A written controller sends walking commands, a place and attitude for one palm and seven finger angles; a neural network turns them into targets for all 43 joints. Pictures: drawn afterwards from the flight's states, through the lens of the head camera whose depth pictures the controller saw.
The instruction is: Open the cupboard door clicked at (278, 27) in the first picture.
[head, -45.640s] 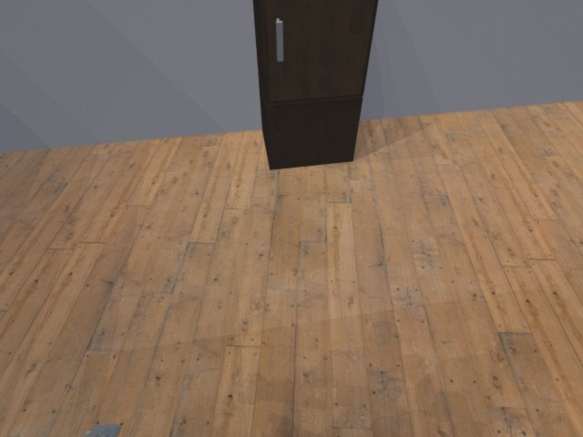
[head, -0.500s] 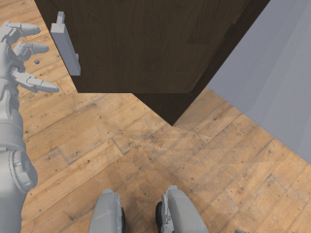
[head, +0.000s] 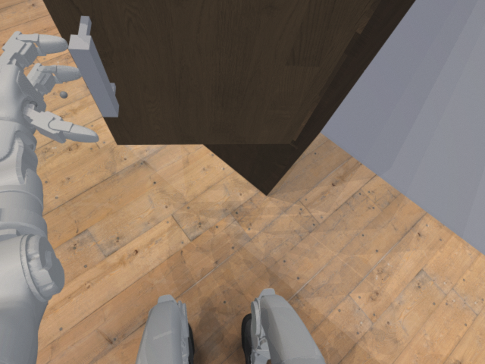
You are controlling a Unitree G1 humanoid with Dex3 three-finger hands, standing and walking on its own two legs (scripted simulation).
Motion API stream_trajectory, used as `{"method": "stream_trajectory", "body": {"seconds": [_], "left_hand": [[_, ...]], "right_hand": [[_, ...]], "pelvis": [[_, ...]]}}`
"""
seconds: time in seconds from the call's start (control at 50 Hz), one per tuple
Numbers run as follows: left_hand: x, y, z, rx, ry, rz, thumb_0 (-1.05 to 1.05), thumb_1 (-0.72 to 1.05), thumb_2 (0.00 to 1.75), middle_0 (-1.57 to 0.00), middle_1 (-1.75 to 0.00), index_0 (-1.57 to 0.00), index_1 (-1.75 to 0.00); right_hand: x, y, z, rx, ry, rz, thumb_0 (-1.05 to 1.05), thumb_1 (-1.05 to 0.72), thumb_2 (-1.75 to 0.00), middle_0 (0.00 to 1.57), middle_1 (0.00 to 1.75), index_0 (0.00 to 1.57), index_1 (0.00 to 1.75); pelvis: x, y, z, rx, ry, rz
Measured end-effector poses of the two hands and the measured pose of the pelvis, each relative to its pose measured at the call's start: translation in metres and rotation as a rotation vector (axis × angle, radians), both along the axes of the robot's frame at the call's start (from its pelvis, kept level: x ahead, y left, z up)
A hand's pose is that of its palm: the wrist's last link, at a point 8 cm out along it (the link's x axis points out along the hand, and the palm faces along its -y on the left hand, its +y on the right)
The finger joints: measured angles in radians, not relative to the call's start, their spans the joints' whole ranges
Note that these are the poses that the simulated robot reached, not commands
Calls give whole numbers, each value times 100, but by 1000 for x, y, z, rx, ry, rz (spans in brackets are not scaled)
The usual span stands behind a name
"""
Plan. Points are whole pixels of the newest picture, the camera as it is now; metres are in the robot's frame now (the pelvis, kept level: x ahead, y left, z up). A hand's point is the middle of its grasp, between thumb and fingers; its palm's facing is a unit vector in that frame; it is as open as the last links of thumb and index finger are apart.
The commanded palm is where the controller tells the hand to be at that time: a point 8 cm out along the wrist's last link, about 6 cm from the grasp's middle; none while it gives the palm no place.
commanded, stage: slide the fingers in behind the handle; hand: left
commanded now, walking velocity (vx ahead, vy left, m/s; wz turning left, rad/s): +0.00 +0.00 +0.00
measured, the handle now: (99, 71) +0.56 +0.19 +0.05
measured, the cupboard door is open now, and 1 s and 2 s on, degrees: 44 43 44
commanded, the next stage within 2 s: close the thumb around the handle in 1.30 s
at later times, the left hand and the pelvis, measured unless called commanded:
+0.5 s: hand (88, 97) +0.51 +0.20 +0.05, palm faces +0.00 -1.00 -0.01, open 14.0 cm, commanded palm +0.49 +0.23 +0.05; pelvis +0.00 +0.00 +0.00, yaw +1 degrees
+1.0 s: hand (114, 95) +0.51 +0.16 +0.05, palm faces +0.02 -1.00 -0.02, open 13.9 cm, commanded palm +0.49 +0.20 +0.05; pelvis +0.00 -0.01 +0.00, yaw +1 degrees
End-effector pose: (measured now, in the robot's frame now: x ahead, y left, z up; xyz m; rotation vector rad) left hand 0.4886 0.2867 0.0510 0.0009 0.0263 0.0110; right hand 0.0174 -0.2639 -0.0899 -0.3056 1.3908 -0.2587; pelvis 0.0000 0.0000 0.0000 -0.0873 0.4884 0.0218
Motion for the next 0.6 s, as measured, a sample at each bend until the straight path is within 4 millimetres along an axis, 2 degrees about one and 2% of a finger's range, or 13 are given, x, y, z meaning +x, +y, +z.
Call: {"method": "stream_trajectory", "body": {"seconds": [0.22,0.6], "left_hand": [[-4,-8,-1,5,5,-1,-2,-50,30,-30,-120,-30,-121],[-1,-42,0,6,-4,2,-2,-50,30,-30,-120,-30,-121]], "right_hand": [[5,1,-1,12,-17,7,1,-90,-90,21,30,20,30],[7,5,-4,41,-26,7,1,-90,-90,21,30,20,30]], "pelvis": [[0,-1,1,3,-9,3],[2,-1,3,13,-15,5]]}}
